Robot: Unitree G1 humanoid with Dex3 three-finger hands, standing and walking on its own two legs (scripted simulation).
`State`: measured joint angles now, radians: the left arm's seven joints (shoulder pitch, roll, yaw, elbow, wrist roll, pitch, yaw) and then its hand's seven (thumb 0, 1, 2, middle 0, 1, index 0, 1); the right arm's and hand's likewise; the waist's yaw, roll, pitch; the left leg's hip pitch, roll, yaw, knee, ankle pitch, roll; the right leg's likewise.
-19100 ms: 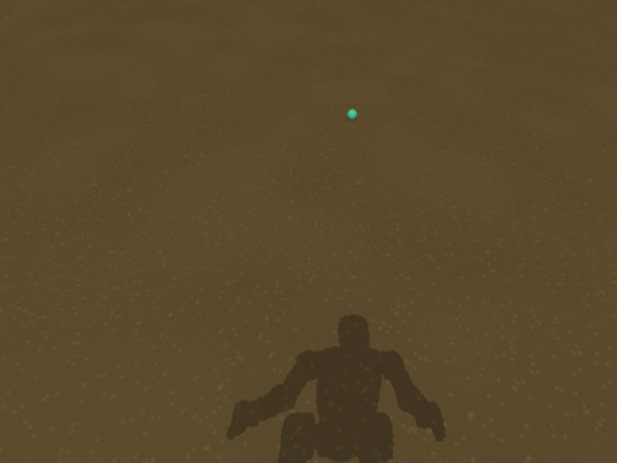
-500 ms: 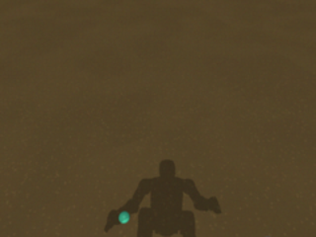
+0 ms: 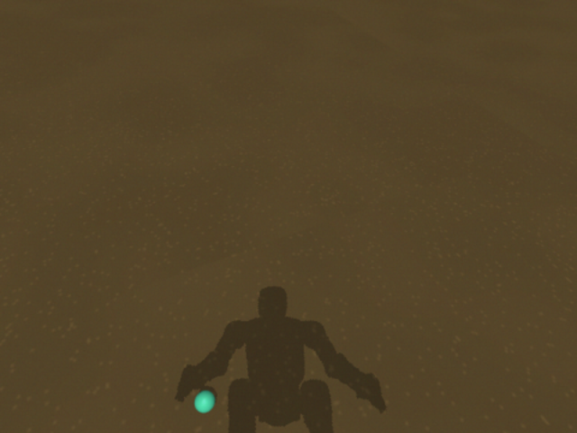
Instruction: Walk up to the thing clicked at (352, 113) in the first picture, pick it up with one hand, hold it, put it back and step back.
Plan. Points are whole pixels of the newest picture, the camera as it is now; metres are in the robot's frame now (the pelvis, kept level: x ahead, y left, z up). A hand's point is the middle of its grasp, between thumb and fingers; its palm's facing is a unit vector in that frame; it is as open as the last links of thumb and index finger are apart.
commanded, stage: walk up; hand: left
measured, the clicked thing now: (204, 401) +0.41 +0.24 -0.75
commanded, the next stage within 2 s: none
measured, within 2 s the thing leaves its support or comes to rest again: neither
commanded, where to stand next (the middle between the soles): +0.02 -0.01 m, yaw +1 degrees
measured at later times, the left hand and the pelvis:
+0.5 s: hand out of the picture +0.06 +0.25 -0.16, palm faces -0.01 -0.94 -0.35, open 7.4 cm; pelvis +0.00 -0.01 +0.00, yaw +1 degrees
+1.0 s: hand out of the picture -0.04 +0.22 -0.14, palm faces +0.08 -0.90 -0.42, open 7.4 cm; pelvis -0.07 -0.05 -0.01, yaw +5 degrees
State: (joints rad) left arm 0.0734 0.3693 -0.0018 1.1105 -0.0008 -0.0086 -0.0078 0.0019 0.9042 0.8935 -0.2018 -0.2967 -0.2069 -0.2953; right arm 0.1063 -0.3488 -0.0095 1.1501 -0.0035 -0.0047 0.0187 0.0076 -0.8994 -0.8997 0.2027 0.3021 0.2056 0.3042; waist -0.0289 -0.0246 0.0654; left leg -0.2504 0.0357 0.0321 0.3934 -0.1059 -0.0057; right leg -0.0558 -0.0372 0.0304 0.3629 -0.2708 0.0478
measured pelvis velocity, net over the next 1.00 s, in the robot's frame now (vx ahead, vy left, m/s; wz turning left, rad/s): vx -0.07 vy -0.05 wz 0.08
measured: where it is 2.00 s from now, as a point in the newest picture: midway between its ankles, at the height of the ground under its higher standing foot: outside the picture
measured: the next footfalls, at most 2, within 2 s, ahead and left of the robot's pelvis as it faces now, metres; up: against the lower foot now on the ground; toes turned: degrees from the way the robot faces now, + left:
left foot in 1.14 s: -0.04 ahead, +0.11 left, +0.00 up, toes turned +4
right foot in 1.44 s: +0.03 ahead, -0.15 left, +0.00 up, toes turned +3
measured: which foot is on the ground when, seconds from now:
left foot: down 0.00-0.74, up 0.76-1.00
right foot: down 0.00-1.00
